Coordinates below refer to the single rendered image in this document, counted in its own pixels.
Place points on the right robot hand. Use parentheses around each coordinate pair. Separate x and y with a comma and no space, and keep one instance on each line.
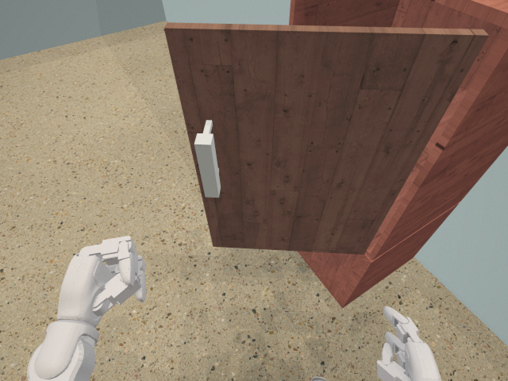
(415,358)

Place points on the cupboard door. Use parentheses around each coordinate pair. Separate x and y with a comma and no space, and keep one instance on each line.
(316,128)

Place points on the left robot hand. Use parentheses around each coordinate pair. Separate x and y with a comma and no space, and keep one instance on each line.
(86,276)

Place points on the robot left forearm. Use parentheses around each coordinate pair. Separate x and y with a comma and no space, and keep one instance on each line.
(67,353)

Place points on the handle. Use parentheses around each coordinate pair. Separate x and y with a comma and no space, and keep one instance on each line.
(207,161)

